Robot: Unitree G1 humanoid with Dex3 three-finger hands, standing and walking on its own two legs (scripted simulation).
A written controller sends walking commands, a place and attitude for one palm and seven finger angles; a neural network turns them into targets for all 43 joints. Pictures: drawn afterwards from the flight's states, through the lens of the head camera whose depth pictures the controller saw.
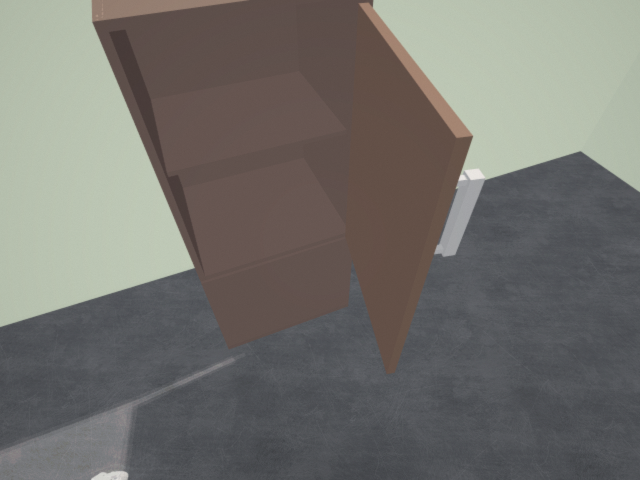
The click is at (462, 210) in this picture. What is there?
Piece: cupboard door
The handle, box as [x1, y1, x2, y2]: [434, 169, 485, 256]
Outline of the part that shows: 478,169 464,170 463,174 460,175 456,186 458,187 440,242 437,245 434,253 440,252 443,256 455,253 485,178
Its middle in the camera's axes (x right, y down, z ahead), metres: +0.18 -0.03 +0.55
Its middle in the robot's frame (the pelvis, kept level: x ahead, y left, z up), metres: +0.45 -0.15 +0.08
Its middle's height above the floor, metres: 0.85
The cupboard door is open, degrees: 78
